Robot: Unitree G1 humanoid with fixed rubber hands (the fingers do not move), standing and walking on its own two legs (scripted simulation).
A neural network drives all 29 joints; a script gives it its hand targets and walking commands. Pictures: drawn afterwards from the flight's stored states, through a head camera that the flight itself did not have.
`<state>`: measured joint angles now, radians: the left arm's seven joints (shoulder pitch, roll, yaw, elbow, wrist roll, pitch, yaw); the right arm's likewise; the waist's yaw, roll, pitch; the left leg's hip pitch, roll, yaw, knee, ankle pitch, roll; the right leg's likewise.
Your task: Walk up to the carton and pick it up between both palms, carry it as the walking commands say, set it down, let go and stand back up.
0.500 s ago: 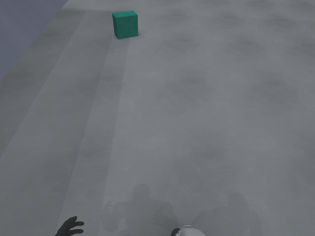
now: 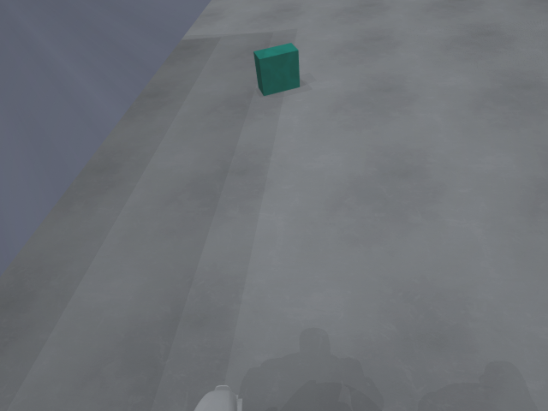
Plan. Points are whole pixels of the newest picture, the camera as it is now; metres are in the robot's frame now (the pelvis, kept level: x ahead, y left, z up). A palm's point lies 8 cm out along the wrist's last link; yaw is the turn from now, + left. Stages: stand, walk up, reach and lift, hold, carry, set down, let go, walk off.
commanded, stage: walk up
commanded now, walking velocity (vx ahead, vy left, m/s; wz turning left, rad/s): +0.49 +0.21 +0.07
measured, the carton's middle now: (277, 69) +2.47 +0.23 -0.65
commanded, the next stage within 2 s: none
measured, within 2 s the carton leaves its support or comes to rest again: neither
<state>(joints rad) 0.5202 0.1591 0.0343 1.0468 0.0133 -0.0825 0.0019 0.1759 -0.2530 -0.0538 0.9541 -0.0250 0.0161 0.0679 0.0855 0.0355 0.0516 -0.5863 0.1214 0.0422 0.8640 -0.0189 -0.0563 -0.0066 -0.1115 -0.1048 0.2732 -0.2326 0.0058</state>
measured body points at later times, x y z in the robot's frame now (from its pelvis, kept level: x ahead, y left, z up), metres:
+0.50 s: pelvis +0.24 +0.08 +0.00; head +0.25 +0.11 +0.45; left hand +0.33 +0.34 -0.15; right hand +0.21 -0.17 -0.14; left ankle +0.21 +0.21 -0.76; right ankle +0.32 -0.09 -0.66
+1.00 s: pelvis +0.49 -0.01 +0.00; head +0.51 -0.05 +0.45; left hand +0.44 +0.24 -0.13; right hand +0.55 -0.25 -0.17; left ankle +0.52 +0.20 -0.65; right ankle +0.50 -0.08 -0.76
